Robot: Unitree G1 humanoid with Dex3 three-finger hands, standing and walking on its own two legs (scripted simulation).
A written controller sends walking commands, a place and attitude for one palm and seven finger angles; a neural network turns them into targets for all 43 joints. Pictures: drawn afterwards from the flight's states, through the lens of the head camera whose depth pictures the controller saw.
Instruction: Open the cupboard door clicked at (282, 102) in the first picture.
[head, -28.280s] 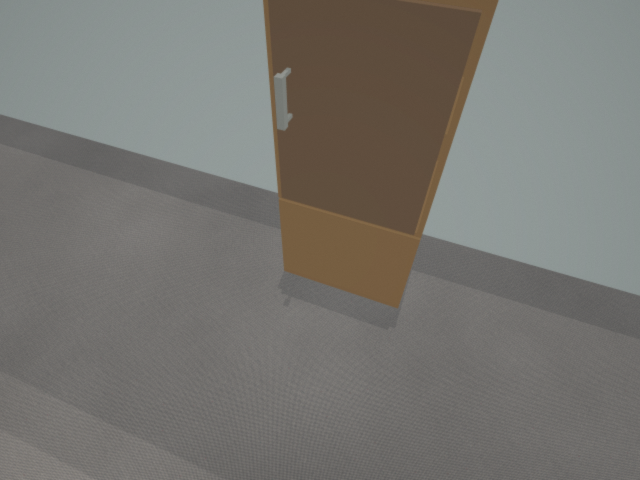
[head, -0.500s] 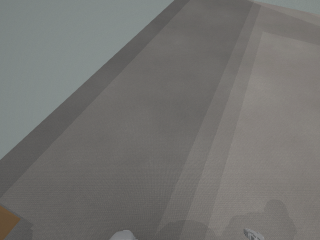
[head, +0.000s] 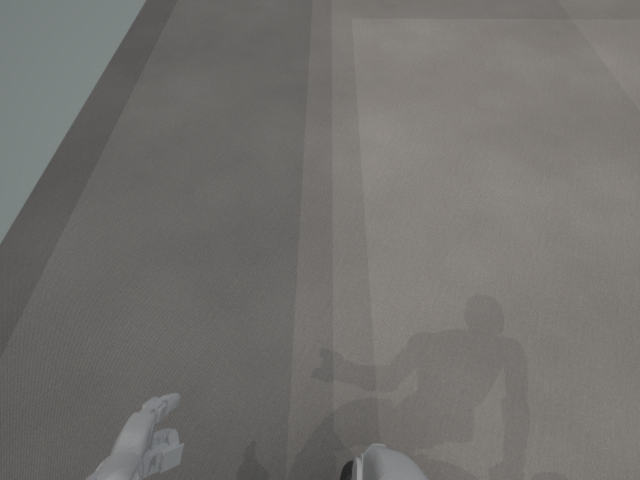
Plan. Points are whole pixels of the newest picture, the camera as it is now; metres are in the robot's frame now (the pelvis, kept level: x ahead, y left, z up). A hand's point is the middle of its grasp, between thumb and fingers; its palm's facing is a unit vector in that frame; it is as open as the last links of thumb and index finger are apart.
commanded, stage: walk to a spot facing it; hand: left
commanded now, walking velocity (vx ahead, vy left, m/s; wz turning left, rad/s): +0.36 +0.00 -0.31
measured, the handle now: out of the picture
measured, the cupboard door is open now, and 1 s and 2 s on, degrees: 41 41 41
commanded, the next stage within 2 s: turn to face it in 0.24 s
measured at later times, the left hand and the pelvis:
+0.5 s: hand (208, 444) +0.19 +0.17 -0.16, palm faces +0.02 -0.98 -0.17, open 7.3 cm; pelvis +0.24 -0.01 +0.01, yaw -3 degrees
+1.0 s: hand (236, 303) +0.39 +0.14 -0.13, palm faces +0.22 -0.94 -0.26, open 7.3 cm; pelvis +0.32 -0.07 +0.02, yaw +14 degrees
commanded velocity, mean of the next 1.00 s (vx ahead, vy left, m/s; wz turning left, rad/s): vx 0.09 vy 0.00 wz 0.39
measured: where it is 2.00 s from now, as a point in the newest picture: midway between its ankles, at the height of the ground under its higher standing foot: (359, 401)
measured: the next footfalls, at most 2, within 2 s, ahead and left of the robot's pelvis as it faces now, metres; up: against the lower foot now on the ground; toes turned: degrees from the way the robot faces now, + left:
left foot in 0.48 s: +0.37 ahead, +0.09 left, +0.00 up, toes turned +2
right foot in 0.88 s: +0.38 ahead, -0.18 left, +0.00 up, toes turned +7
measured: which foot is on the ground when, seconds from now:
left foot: up 0.00-0.46, down 0.48-0.88, up 0.90-1.00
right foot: down 0.00-0.48, up 0.50-0.86, down 0.88-1.00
